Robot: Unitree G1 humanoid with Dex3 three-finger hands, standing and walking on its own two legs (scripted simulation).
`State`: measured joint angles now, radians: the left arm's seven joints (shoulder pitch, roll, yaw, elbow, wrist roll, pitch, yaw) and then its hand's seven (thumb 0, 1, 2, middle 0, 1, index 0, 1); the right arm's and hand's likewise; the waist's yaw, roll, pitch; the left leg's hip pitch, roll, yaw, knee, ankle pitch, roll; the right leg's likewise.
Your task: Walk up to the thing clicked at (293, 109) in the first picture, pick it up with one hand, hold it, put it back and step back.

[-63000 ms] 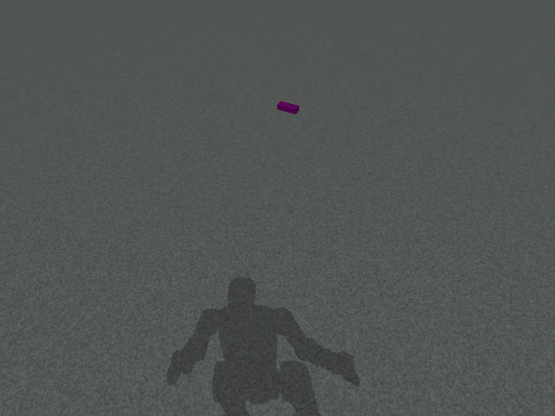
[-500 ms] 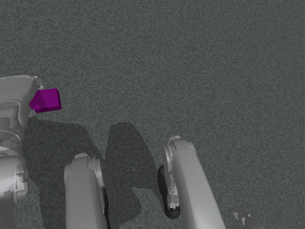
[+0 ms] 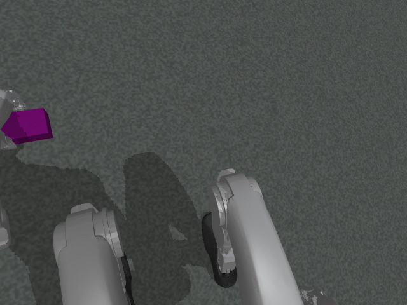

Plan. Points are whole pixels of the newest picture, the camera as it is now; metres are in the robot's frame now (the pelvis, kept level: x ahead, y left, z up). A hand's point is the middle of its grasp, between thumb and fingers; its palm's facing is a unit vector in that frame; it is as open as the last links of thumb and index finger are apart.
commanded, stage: crouch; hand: left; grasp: from above
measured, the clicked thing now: (8, 129) +0.50 +0.30 -0.21
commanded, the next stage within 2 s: lower in 0.14 s
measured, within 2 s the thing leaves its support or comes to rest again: rests again in 1.26 s
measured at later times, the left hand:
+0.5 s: hand (5, 132) +0.49 +0.30 -0.22, palm faces -0.47 -0.07 -0.88, open 8.2 cm
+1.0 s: hand (17, 134) +0.50 +0.30 -0.27, palm faces -0.45 -0.09 -0.89, open 8.2 cm
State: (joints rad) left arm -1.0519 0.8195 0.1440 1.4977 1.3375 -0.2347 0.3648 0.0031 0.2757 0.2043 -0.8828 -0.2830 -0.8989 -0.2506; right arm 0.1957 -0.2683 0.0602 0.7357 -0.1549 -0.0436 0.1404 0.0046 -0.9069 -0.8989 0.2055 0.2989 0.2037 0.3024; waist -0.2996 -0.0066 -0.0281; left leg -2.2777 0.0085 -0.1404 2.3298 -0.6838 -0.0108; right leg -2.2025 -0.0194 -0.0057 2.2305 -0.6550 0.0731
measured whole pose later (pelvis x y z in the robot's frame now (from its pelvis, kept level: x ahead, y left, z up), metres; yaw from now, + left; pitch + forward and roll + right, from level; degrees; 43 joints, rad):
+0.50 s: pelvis +0.00 +0.01 -0.03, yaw -2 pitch +34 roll -11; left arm -1.08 0.91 0.14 1.52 1.34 -0.25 0.36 0.00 0.28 0.14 -0.94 -0.20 -0.96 -0.16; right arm 0.18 -0.29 0.13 0.69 -0.17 -0.04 0.16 0.00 -0.91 -0.90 0.21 0.30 0.20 0.30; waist -0.33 -0.03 0.04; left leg -2.35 0.00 -0.17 2.43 -0.69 0.00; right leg -2.24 -0.01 -0.03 2.30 -0.66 0.07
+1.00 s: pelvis +0.00 +0.01 -0.05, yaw -5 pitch +31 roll -14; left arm -1.10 1.03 0.20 1.63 1.40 -0.26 0.47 0.00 0.31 0.08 -0.95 -0.16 -0.96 -0.12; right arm 0.15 -0.32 0.20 0.65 -0.23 -0.10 0.18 0.00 -0.89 -0.89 0.21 0.30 0.20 0.30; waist -0.38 -0.09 0.13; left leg -2.38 0.00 -0.23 2.53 -0.70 0.01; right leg -2.26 0.02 -0.06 2.35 -0.64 0.07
